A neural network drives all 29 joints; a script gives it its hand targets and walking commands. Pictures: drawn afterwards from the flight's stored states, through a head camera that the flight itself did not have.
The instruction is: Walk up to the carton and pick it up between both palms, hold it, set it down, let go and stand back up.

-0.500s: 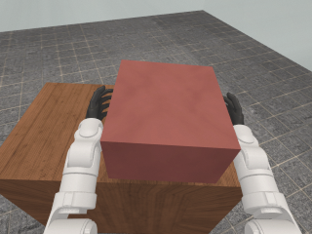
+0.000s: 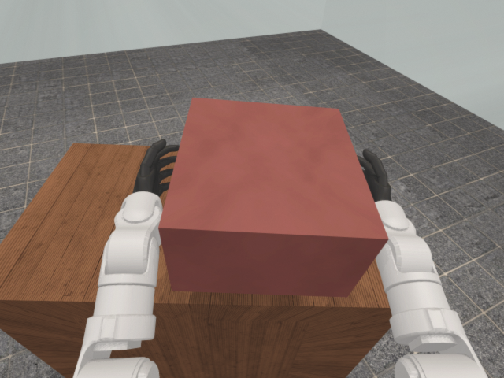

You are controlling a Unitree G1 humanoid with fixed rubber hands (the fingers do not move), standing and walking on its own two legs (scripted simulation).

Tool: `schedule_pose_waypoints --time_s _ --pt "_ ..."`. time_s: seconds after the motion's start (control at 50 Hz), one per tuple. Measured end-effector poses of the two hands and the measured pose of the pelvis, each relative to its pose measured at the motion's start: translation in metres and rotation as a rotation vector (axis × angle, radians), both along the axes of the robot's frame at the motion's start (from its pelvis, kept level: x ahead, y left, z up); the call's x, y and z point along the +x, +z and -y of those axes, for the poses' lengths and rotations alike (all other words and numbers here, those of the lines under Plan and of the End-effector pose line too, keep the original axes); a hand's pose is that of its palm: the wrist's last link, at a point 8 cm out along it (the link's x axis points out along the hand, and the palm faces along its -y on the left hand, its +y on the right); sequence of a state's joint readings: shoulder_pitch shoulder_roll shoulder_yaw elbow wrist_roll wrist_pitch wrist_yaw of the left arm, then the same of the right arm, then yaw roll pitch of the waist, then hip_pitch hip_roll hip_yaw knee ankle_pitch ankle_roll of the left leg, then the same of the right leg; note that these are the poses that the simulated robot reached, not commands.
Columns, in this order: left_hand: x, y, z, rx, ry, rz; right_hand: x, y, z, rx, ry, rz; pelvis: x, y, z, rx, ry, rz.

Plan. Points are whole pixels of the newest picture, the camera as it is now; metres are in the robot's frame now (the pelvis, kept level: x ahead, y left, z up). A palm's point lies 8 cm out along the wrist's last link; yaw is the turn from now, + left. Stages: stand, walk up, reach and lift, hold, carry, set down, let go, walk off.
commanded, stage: reach and lift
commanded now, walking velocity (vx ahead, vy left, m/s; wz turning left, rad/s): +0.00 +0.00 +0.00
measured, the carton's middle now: (264, 190) +0.37 -0.02 +0.13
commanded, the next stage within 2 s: hold in 0.22 s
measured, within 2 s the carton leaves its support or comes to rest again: neither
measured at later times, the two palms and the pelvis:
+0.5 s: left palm (131, 188) +0.34 +0.17 +0.17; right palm (369, 186) +0.35 -0.18 +0.16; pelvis -0.01 +0.00 +0.00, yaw -1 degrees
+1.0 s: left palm (135, 185) +0.34 +0.17 +0.17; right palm (370, 198) +0.34 -0.18 +0.14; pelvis -0.02 +0.01 +0.00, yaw -1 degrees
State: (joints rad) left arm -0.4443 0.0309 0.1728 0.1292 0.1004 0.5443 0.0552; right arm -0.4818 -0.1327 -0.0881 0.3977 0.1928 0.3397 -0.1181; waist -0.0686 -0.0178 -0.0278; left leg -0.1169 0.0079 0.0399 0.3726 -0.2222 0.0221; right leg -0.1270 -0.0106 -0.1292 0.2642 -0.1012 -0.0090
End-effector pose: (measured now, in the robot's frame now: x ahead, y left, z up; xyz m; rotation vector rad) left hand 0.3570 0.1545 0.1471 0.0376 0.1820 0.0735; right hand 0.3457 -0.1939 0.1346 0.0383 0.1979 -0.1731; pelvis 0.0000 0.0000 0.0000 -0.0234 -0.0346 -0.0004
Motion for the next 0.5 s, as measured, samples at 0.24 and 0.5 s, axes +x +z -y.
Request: schedule_pose_waypoints --time_s 0.24,0.5 --pt "0.0 0.008 0.001 -0.003 0.007 0.001 0.002 0.007 0.001 0.007 0.004 0.003 -0.004 0.0 0.001 0.003 -0.011 0.0" --pt "-0.017 0.023 -0.017 -0.016 0.055 0.021 0.004 0.027 -0.016 0.006 0.049 0.026 -0.008 0.0 0.003 0.004 -0.011 0.024"
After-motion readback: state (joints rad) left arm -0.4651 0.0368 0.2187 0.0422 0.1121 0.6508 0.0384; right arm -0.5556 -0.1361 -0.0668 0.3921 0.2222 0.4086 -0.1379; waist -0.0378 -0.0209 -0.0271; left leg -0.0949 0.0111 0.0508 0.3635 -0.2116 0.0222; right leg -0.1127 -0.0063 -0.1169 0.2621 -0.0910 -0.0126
